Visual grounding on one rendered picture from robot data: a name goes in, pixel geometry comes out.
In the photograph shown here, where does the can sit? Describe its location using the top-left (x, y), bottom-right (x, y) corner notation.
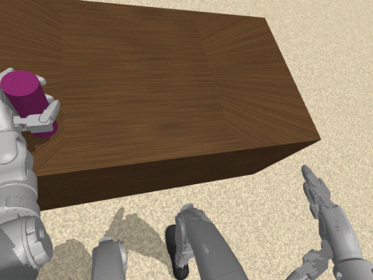
top-left (0, 70), bottom-right (58, 138)

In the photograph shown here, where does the right robot arm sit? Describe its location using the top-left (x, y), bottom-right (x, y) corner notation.
top-left (333, 258), bottom-right (373, 280)

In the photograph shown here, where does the left robot arm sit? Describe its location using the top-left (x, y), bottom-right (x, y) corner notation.
top-left (0, 131), bottom-right (53, 280)

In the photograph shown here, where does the right robot hand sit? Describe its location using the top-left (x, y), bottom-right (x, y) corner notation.
top-left (286, 165), bottom-right (364, 280)

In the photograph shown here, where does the right robot foot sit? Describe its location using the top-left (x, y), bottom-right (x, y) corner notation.
top-left (166, 225), bottom-right (189, 280)

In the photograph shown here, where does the left robot hand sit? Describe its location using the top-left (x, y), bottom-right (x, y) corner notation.
top-left (0, 68), bottom-right (60, 134)

